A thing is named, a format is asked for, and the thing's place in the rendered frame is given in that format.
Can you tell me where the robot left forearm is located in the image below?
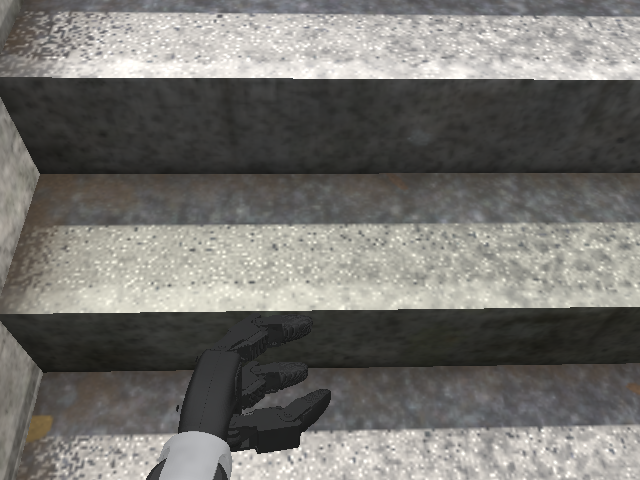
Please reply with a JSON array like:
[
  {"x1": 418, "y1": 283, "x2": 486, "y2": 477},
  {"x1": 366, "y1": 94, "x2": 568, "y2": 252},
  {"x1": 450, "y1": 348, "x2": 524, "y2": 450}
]
[{"x1": 146, "y1": 431, "x2": 232, "y2": 480}]

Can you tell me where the left robot hand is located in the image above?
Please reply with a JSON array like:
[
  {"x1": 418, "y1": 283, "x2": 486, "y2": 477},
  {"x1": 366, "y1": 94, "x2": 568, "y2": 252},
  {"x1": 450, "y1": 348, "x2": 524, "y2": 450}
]
[{"x1": 176, "y1": 313, "x2": 331, "y2": 454}]

